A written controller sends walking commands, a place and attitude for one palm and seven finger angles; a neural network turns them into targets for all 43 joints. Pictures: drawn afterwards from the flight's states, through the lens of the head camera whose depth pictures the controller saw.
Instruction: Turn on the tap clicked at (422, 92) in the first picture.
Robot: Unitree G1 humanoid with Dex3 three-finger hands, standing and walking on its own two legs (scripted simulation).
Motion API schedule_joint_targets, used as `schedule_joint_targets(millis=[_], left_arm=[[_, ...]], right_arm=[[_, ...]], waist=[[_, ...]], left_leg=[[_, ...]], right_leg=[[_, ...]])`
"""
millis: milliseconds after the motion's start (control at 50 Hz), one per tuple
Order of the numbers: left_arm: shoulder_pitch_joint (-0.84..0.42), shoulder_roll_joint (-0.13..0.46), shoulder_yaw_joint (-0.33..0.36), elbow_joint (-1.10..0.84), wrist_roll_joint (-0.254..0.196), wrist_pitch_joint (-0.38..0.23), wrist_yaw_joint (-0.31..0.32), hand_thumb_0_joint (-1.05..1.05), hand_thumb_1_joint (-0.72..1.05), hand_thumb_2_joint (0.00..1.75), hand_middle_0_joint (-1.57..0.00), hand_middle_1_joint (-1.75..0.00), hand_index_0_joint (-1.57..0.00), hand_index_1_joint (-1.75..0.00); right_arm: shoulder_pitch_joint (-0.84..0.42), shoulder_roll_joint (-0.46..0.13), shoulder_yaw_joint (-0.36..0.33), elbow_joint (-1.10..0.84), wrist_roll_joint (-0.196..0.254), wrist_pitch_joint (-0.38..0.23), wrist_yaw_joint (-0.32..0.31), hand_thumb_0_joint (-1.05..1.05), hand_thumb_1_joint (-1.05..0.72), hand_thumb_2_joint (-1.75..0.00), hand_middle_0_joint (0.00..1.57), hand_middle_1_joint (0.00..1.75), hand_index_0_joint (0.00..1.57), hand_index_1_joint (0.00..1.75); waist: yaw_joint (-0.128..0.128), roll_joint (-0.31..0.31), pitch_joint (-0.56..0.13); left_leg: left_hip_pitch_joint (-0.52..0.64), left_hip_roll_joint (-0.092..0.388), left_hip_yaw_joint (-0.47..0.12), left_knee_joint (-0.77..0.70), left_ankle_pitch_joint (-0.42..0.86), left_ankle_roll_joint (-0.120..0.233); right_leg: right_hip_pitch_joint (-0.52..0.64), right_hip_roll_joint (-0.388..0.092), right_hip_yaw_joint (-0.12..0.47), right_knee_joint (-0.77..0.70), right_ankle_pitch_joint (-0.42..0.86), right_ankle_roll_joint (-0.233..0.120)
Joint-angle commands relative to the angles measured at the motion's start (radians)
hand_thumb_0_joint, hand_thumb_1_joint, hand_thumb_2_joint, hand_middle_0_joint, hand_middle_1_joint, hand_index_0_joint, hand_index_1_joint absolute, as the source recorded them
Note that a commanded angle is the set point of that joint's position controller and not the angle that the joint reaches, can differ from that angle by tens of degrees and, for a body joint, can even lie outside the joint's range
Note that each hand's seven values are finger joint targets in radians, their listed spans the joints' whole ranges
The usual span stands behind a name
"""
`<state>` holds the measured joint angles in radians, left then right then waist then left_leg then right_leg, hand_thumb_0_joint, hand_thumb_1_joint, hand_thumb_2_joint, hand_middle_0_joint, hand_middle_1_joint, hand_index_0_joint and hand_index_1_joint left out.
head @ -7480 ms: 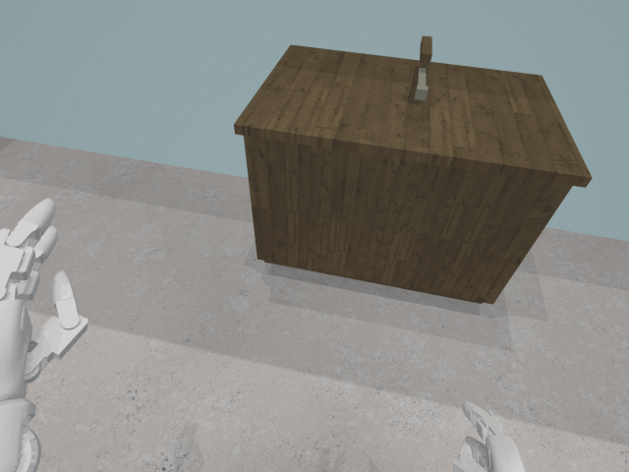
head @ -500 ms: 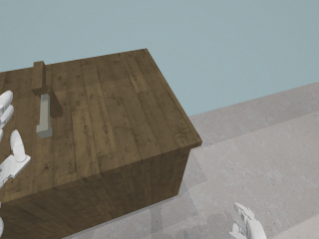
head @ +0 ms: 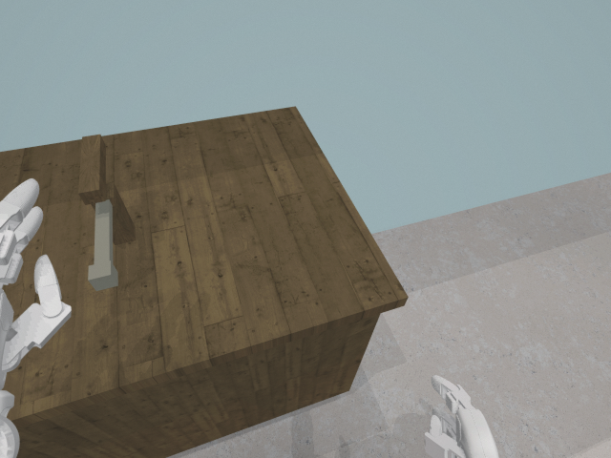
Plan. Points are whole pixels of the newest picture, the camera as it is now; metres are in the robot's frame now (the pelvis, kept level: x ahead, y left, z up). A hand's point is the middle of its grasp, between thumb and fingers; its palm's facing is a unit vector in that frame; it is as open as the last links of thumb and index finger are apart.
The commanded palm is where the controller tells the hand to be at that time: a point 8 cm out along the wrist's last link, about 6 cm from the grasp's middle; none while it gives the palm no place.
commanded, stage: come to a stop and stand still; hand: left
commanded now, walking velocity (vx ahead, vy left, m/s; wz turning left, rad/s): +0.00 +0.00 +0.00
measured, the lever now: (103, 275) +0.33 +0.30 +0.04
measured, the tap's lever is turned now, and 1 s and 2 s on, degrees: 0 0 0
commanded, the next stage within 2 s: look again from close up in 0.94 s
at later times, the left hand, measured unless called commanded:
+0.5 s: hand (47, 311) +0.21 +0.25 +0.17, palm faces +0.30 -0.87 -0.38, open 7.4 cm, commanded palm +0.15 +0.30 +0.18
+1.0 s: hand (8, 308) +0.22 +0.29 +0.16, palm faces +0.35 -0.87 -0.36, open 7.4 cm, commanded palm +0.15 +0.32 +0.18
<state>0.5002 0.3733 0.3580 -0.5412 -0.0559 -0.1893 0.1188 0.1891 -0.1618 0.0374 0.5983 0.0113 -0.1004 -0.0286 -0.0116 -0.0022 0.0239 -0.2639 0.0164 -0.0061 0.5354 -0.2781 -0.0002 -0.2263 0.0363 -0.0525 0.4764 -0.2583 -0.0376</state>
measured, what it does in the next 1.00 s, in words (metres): stands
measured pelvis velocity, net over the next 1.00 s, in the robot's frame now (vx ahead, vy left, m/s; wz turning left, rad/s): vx -0.01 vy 0.05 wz -0.02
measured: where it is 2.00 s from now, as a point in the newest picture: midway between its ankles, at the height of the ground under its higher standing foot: outside the picture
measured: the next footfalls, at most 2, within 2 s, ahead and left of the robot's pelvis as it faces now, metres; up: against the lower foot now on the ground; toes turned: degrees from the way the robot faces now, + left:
none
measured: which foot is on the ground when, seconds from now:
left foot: down 0.00-1.00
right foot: down 0.00-1.00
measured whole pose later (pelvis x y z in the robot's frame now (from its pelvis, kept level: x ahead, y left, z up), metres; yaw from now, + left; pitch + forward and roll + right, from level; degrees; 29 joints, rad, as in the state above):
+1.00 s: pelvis -0.01 +0.05 +0.01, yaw -1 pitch +0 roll -1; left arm 0.39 0.38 0.36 -0.44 -0.04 -0.25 0.08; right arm 0.17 -0.18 0.03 0.57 0.00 -0.16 -0.01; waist 0.03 -0.04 0.06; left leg -0.23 -0.03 0.04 0.46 -0.22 0.06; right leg -0.20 -0.01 -0.01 0.38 -0.19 0.03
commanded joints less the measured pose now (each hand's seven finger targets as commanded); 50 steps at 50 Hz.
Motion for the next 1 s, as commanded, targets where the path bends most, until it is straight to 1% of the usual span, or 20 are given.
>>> schedule_joint_targets(millis=[0, 120, 200, 220, 240, 260, 280, 300, 320, 340, 380, 400, 460, 500, 560, 600, 720, 780, 900, 980], left_arm=[[-0.063, 0.176, 0.133, -0.164, -0.012, -0.037, 0.034, 0.0, 0.9, 0.9, -0.2, -0.3, -0.2, -0.3], [-0.108, 0.136, 0.067, -0.14, -0.007, -0.024, 0.032, 0.0, 0.9, 0.9, -0.2, -0.3, -0.2, -0.3], [-0.109, 0.158, 0.081, -0.167, -0.004, -0.019, 0.038, 0.0, 0.9, 0.9, -0.2, -0.3, -0.2, -0.3], [-0.11, 0.137, 0.065, -0.162, -0.005, -0.022, 0.037, 0.0, 0.9, 0.9, -0.2, -0.3, -0.2, -0.3], [-1.131, 0.928, 0.646, -0.351, 0.161, -0.119, 0.03, 0.0, 0.9, 0.9, -0.2, -0.3, -0.2, -0.3], [-0.585, 0.323, 0.248, 0.217, 0.059, -0.08, -0.018, 0.0, 0.9, 0.9, -0.2, -0.3, -0.2, -0.3], [-0.339, 0.212, 0.168, 0.246, 0.034, -0.083, -0.029, 0.0, 0.9, 0.9, -0.2, -0.3, -0.2, -0.3], [-0.25, 0.054, 0.025, 0.171, -0.002, -0.092, -0.039, 0.0, 0.9, 0.9, -0.2, -0.3, -0.2, -0.3], [-0.258, 0.102, 0.034, 0.015, 0.001, -0.105, -0.033, 0.0, 0.9, 0.9, -0.2, -0.3, -0.2, -0.3], [-0.226, 0.114, 0.022, -0.055, 0.0, -0.114, -0.028, 0.0, 0.9, 0.9, -0.2, -0.3, -0.2, -0.3], [-0.134, 0.145, 0.044, -0.099, -0.002, -0.113, -0.017, 0.0, 0.9, 0.9, -0.2, -0.3, -0.2, -0.3], [-0.075, 0.173, 0.084, -0.076, -0.01, -0.108, -0.008, 0.0, 0.9, 0.9, -0.2, -0.3, -0.2, -0.3], [-0.129, 0.217, 0.15, -0.072, -0.012, -0.12, -0.006, 0.0, 0.9, 0.9, -0.2, -0.3, -0.2, -0.3], [-0.196, 0.273, 0.206, -0.116, -0.01, -0.137, -0.004, 0.0, 0.9, 0.9, -0.2, -0.3, -0.2, -0.3], [-0.231, 0.222, 0.162, -0.12, -0.004, -0.156, -0.012, 0.0, 0.9, 0.9, -0.2, -0.3, -0.2, -0.3], [-0.245, 0.198, 0.135, -0.133, -0.002, -0.158, -0.015, 0.0, 0.9, 0.9, -0.2, -0.3, -0.2, -0.3], [-0.21, 0.129, 0.064, -0.094, 0.014, -0.146, -0.013, 0.0, 0.9, 0.9, -0.2, -0.3, -0.2, -0.3], [-0.198, 0.151, 0.091, -0.08, 0.017, -0.137, -0.009, 0.0, 0.9, 0.9, -0.2, -0.3, -0.2, -0.3], [-0.2, 0.179, 0.12, -0.139, 0.011, -0.132, -0.01, 0.0, 0.9, 0.9, -0.2, -0.3, -0.2, -0.3], [-0.167, 0.155, 0.1, -0.14, 0.003, -0.125, -0.013, 0.0, 0.9, 0.9, -0.2, -0.3, -0.2, -0.3]], right_arm=[[-0.092, -0.145, -0.061, -0.149, 0.002, -0.035, -0.032, 0.0, -0.9, -0.9, 0.2, 0.3, 0.2, 0.3], [-0.099, -0.152, -0.059, -0.155, 0.0, -0.029, -0.042, 0.0, -0.9, -0.9, 0.2, 0.3, 0.2, 0.3], [-0.109, -0.154, -0.065, -0.16, 0.003, -0.029, -0.043, 0.0, -0.9, -0.9, 0.2, 0.3, 0.2, 0.3], [-0.101, -0.157, -0.062, -0.161, -0.001, -0.027, -0.042, 0.0, -0.9, -0.9, 0.2, 0.3, 0.2, 0.3], [0.046, -0.186, -0.082, -0.155, -0.035, -0.08, -0.031, 0.0, -0.9, -0.9, 0.2, 0.3, 0.2, 0.3], [-0.043, -0.08, -0.044, -0.095, -0.009, -0.077, -0.023, 0.0, -0.9, -0.9, 0.2, 0.3, 0.2, 0.3], [-0.016, -0.167, -0.092, -0.156, -0.005, -0.098, -0.015, 0.0, -0.9, -0.9, 0.2, 0.3, 0.2, 0.3], [-0.036, -0.156, -0.095, -0.143, 0.017, -0.097, 0.013, 0.0, -0.9, -0.9, 0.2, 0.3, 0.2, 0.3], [-0.016, -0.178, -0.1, -0.164, 0.011, -0.096, 0.028, 0.0, -0.9, -0.9, 0.2, 0.3, 0.2, 0.3], [-0.042, -0.177, -0.096, -0.174, 0.009, -0.099, 0.036, 0.0, -0.9, -0.9, 0.2, 0.3, 0.2, 0.3], [-0.059, -0.172, -0.091, -0.186, 0.004, -0.104, 0.038, 0.0, -0.9, -0.9, 0.2, 0.3, 0.2, 0.3], [-0.081, -0.168, -0.083, -0.179, 0.011, -0.104, 0.037, 0.0, -0.9, -0.9, 0.2, 0.3, 0.2, 0.3], [-0.073, -0.165, -0.077, -0.19, 0.004, -0.101, 0.012, 0.0, -0.9, -0.9, 0.2, 0.3, 0.2, 0.3], [-0.084, -0.166, -0.074, -0.186, 0.006, -0.105, -0.001, 0.0, -0.9, -0.9, 0.2, 0.3, 0.2, 0.3], [-0.064, -0.159, -0.071, -0.181, 0.003, -0.124, -0.009, 0.0, -0.9, -0.9, 0.2, 0.3, 0.2, 0.3], [-0.073, -0.155, -0.067, -0.171, 0.005, -0.141, -0.004, 0.0, -0.9, -0.9, 0.2, 0.3, 0.2, 0.3], [-0.044, -0.167, -0.073, -0.141, -0.003, -0.149, 0.012, 0.0, -0.9, -0.9, 0.2, 0.3, 0.2, 0.3], [-0.045, -0.164, -0.076, -0.147, -0.004, -0.135, 0.012, 0.0, -0.9, -0.9, 0.2, 0.3, 0.2, 0.3], [-0.075, -0.156, -0.068, -0.164, -0.001, -0.112, 0.006, 0.0, -0.9, -0.9, 0.2, 0.3, 0.2, 0.3], [-0.061, -0.16, -0.073, -0.175, -0.005, -0.103, 0.003, 0.0, -0.9, -0.9, 0.2, 0.3, 0.2, 0.3]], waist=[[0.008, 0.067, -0.168], [0.015, 0.054, -0.139], [0.018, 0.066, -0.126], [0.017, 0.063, -0.121], [0.054, -0.073, 0.097], [0.035, -0.073, -0.133], [0.074, 0.032, -0.123], [0.049, 0.18, -0.181], [0.046, 0.167, -0.222], [0.054, 0.132, -0.216], [0.064, 0.021, -0.18], [0.064, 0.013, -0.155], [0.052, -0.063, -0.081], [0.044, 0.006, -0.073], [0.044, 0.117, -0.113], [0.044, 0.133, -0.119], [0.041, 0.079, -0.116], [0.043, 0.05, -0.121], [0.039, 0.112, -0.137], [0.038, 0.078, -0.154]], left_leg=[[0.078, 0.081, -0.067, -0.111, 0.335, 0.019], [0.06, 0.074, -0.065, -0.146, 0.253, 0.024], [0.051, 0.067, -0.07, -0.165, 0.185, 0.022], [0.041, 0.066, -0.072, -0.172, 0.177, 0.023], [-0.092, 0.074, 0.015, -0.015, 0.258, 0.04], [0.065, -0.014, -0.003, -0.047, 0.266, 0.033], [0.098, 0.013, 0.013, -0.041, 0.249, 0.008], [0.123, 0.027, 0.031, -0.071, 0.263, 0.013], [0.111, 0.035, 0.004, -0.098, 0.302, 0.016], [0.096, 0.042, -0.011, -0.111, 0.3, 0.018], [0.062, 0.047, -0.032, -0.138, 0.204, 0.023], [0.047, 0.054, -0.034, -0.16, 0.15, 0.024], [-0.024, 0.045, -0.054, -0.188, -0.014, 0.027], [-0.021, 0.05, -0.072, -0.212, -0.051, 0.031], [-0.04, 0.069, -0.085, -0.235, -0.057, 0.043], [-0.023, 0.074, -0.083, -0.237, -0.03, 0.038], [0.01, 0.07, -0.076, -0.223, 0.111, 0.011], [0.008, 0.068, -0.069, -0.206, 0.142, 0.008], [0.042, 0.058, -0.059, -0.203, 0.207, -0.008], [0.062, 0.06, -0.055, -0.187, 0.236, -0.006]], right_leg=[[0.121, -0.113, 0.11, -0.073, 0.359, 0.006], [0.129, -0.105, 0.096, -0.117, 0.285, 0.017], [0.12, -0.109, 0.109, -0.138, 0.237, 0.013], [0.122, -0.104, 0.103, -0.137, 0.225, 0.014], [-0.092, -0.122, 0.159, -0.239, 0.253, 0.086], [-0.01, -0.16, 0.183, -0.158, 0.283, -0.017], [0.029, -0.15, 0.266, -0.174, 0.384, 0.008], [0.102, -0.151, 0.202, -0.108, 0.389, 0.0], [0.157, -0.133, 0.172, -0.083, 0.355, 0.008], [0.162, -0.122, 0.152, -0.08, 0.304, 0.014], [0.138, -0.104, 0.141, -0.096, 0.194, 0.02], [0.121, -0.094, 0.12, -0.096, 0.147, 0.021], [0.068, -0.09, 0.129, -0.144, 0.001, 0.024], [0.055, -0.082, 0.122, -0.137, -0.024, 0.023], [0.124, -0.078, 0.098, -0.074, 0.05, 0.024], [0.129, -0.077, 0.083, -0.057, 0.087, 0.026], [0.117, -0.069, 0.069, -0.069, 0.15, 0.028], [0.132, -0.077, 0.076, -0.081, 0.18, 0.028], [0.135, -0.07, 0.064, -0.089, 0.214, 0.027], [0.143, -0.075, 0.071, -0.099, 0.248, 0.026]])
